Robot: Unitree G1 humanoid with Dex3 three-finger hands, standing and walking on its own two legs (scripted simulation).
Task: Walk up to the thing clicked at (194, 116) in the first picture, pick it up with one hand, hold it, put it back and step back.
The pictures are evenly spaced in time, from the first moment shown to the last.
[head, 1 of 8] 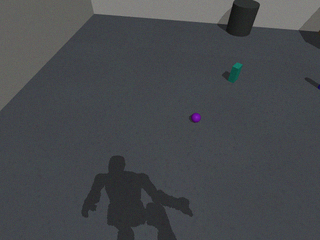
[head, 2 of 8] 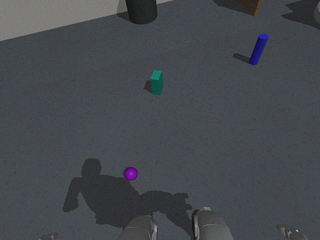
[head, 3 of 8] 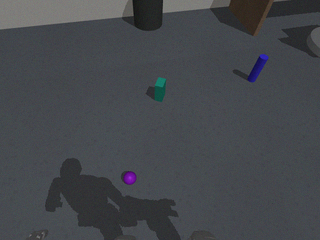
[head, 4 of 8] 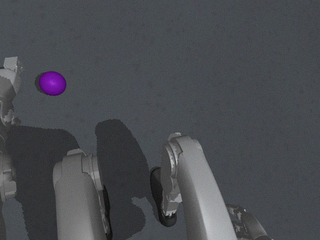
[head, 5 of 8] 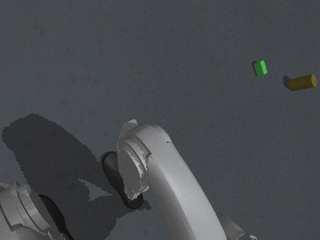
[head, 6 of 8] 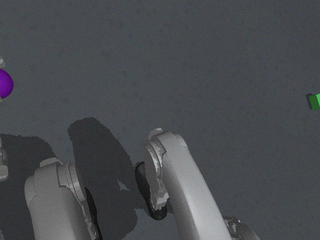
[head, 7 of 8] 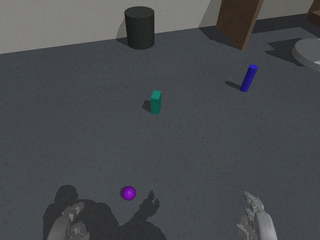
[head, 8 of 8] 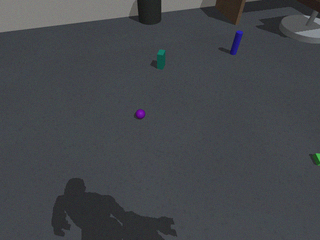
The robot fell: no
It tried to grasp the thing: yes
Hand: left
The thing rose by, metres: 0.65
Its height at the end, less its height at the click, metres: +0.00
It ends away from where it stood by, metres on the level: 0.01
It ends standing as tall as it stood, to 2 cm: yes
